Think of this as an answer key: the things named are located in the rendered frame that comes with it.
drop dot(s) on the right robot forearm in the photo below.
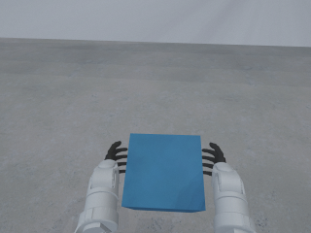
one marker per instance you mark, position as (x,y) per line
(230,200)

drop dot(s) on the left robot forearm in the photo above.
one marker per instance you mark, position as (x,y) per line
(100,211)

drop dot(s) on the carton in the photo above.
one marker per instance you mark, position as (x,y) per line
(164,173)

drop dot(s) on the right robot hand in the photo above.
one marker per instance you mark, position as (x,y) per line
(219,157)

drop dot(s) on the left robot hand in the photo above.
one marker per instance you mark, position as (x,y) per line
(111,154)

